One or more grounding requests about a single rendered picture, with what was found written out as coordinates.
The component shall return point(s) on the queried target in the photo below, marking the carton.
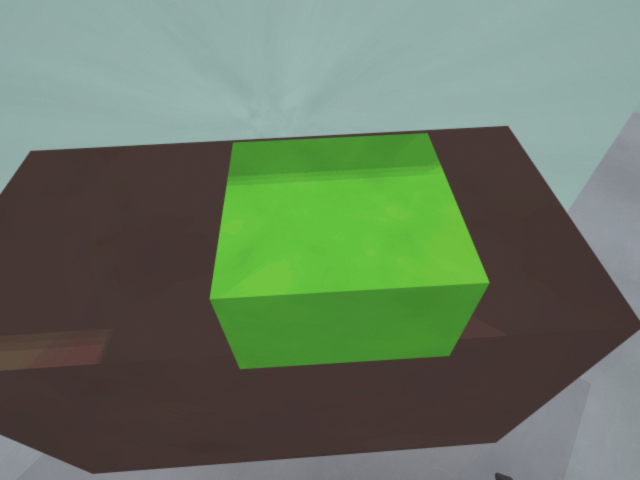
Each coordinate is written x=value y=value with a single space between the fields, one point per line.
x=346 y=249

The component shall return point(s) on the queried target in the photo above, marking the pedestal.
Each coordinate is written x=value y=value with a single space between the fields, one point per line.
x=112 y=357

